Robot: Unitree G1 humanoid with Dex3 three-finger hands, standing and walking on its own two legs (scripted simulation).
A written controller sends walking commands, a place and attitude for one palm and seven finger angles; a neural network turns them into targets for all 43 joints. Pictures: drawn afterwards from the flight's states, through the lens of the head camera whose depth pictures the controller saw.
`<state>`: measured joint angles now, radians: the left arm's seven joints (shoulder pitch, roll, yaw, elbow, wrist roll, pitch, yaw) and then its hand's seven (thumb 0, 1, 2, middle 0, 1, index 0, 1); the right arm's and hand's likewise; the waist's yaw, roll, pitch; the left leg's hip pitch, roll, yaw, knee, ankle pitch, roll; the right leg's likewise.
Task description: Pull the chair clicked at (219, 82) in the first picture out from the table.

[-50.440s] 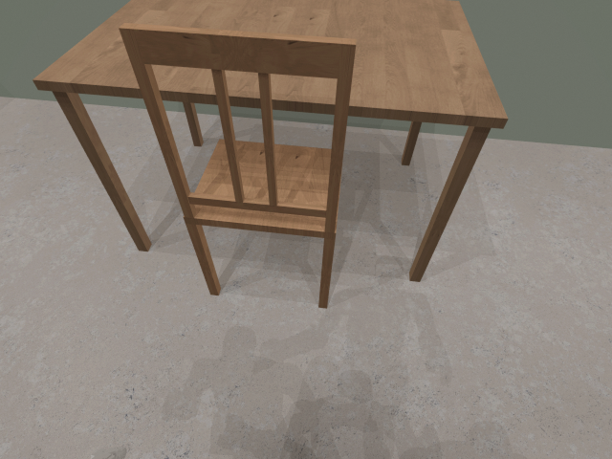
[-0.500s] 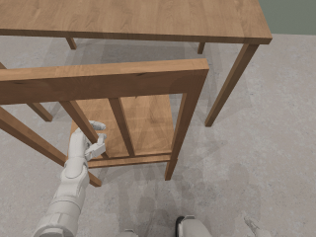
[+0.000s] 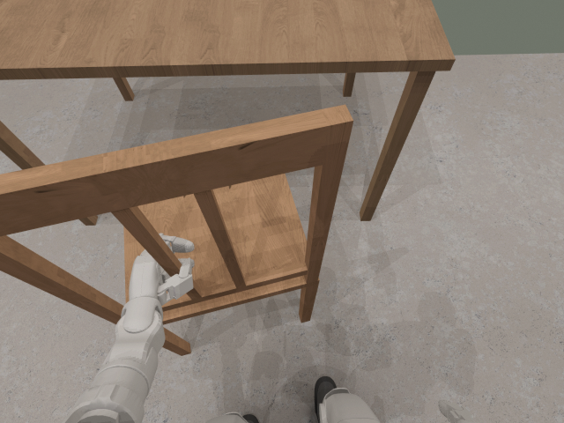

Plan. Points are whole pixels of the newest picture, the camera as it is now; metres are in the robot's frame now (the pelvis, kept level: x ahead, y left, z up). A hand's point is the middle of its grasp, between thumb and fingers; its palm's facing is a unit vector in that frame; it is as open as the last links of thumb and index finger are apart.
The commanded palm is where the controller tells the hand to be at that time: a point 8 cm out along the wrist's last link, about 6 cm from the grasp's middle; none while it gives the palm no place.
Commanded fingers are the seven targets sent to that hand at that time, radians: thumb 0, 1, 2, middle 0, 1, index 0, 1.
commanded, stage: step backward, pulling the chair out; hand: left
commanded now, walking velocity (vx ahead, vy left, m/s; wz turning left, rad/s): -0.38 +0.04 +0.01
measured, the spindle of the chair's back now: (168, 261) +0.35 +0.18 -0.05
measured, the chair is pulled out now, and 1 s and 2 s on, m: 0.28 0.31 0.32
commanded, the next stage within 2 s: none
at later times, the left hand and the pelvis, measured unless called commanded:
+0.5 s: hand (190, 293) +0.30 +0.15 -0.07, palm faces +0.10 -0.98 -0.18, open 5.1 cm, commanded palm +0.29 +0.20 -0.07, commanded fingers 0.00 0.90 0.90 -0.50 -1.45 -0.50 -1.45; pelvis -0.02 +0.00 +0.00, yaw +0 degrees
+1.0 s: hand (189, 294) +0.30 +0.15 -0.07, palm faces +0.06 -0.98 -0.20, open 5.2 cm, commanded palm +0.28 +0.20 -0.07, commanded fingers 0.00 0.90 0.90 -0.50 -1.45 -0.50 -1.45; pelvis -0.03 +0.00 +0.00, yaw +0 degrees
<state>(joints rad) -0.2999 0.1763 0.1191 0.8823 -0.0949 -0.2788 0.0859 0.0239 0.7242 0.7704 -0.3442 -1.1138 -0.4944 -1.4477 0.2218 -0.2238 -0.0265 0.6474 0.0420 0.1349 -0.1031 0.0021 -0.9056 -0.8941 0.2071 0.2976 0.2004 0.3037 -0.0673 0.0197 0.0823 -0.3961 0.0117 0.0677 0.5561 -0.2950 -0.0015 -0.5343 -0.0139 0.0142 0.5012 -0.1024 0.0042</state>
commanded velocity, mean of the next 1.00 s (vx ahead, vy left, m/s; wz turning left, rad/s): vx -0.38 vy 0.02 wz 0.00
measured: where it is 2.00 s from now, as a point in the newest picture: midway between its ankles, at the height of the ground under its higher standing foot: outside the picture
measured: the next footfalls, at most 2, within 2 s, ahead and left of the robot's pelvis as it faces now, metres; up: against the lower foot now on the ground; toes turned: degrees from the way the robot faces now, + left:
none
